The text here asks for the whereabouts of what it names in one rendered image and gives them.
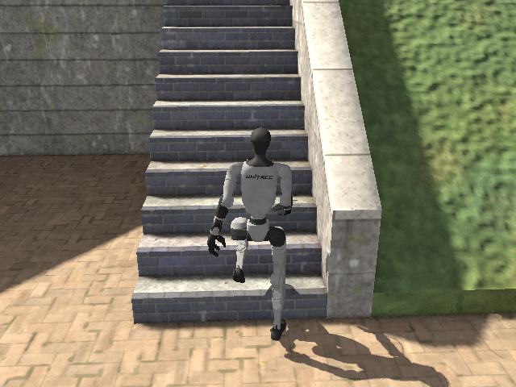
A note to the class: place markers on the robot left shin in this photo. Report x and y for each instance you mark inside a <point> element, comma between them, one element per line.
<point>241,252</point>

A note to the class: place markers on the robot right upper arm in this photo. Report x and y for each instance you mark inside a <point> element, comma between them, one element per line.
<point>284,172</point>

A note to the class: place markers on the robot left forearm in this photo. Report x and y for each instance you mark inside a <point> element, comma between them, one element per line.
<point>219,218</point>

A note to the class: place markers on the robot left upper arm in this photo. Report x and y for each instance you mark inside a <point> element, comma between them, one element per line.
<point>230,182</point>

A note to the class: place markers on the robot right hand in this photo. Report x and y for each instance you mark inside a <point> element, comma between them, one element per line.
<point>279,207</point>

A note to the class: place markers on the robot left hand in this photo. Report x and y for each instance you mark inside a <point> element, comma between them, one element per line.
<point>211,243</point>

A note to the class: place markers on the humanoid robot torso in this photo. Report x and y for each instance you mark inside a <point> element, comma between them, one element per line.
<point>259,187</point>

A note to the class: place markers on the robot right forearm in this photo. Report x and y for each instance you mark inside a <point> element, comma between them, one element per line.
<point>288,207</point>

